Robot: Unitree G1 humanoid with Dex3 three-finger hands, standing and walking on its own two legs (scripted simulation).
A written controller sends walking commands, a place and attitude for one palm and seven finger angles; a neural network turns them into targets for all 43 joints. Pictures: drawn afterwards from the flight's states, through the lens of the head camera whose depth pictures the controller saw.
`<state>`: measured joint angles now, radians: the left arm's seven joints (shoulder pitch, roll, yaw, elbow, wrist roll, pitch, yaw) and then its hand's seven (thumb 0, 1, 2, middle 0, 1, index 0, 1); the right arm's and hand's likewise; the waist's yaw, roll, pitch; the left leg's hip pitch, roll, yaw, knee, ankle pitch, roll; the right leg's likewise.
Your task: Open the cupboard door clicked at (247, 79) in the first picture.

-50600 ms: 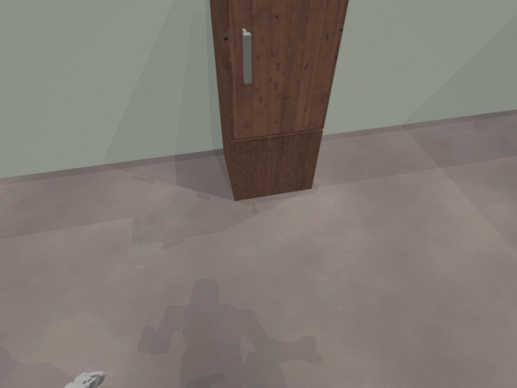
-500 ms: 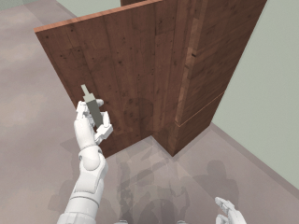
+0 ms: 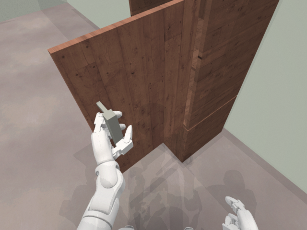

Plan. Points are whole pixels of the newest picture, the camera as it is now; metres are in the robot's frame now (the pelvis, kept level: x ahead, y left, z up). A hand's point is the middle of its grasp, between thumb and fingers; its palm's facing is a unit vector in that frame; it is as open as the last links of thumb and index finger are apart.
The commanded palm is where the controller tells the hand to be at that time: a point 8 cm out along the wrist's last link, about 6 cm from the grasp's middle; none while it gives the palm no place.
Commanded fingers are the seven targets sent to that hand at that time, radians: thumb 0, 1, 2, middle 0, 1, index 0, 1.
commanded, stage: open thumb and fingers to let go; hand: left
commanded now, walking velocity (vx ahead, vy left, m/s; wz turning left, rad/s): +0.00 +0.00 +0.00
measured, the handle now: (111, 127) +0.37 +0.13 +0.06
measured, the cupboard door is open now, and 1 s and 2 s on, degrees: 92 93 92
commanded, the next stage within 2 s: slide the hand sideways off the handle in 0.58 s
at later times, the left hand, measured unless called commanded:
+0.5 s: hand (123, 139) +0.33 +0.10 +0.06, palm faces +0.31 -0.95 +0.01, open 14.7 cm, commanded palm +0.29 +0.15 +0.06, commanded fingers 0.00 -0.50 0.30 -0.17 -0.40 -0.17 -0.40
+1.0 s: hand (116, 151) +0.29 +0.11 +0.07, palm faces -0.16 -0.99 +0.06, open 16.2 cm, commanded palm +0.27 +0.16 +0.06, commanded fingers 0.00 -0.50 0.30 -0.15 -0.30 -0.15 -0.30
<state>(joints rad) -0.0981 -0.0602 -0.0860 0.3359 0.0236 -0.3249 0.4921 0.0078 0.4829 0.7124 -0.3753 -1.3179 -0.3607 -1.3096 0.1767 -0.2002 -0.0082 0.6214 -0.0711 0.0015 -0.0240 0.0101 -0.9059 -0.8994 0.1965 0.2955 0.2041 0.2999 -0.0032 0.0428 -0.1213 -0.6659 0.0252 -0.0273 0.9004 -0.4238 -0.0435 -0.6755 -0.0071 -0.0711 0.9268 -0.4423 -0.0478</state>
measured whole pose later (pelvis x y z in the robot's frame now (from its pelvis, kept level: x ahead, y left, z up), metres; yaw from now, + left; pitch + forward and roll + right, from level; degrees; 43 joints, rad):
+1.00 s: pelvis -0.01 +0.04 +0.00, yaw -1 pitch +8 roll -1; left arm -0.05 0.06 -0.12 0.28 -0.16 -0.29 -0.05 -0.01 -0.50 0.30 -0.18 -0.34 -0.16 -0.33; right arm 0.24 -0.23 0.02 0.55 0.01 -0.04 -0.03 0.01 -0.90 -0.90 0.20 0.30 0.21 0.30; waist 0.00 0.04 -0.09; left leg -0.64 0.00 0.00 0.92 -0.43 0.01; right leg -0.63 -0.03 -0.04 0.90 -0.41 0.01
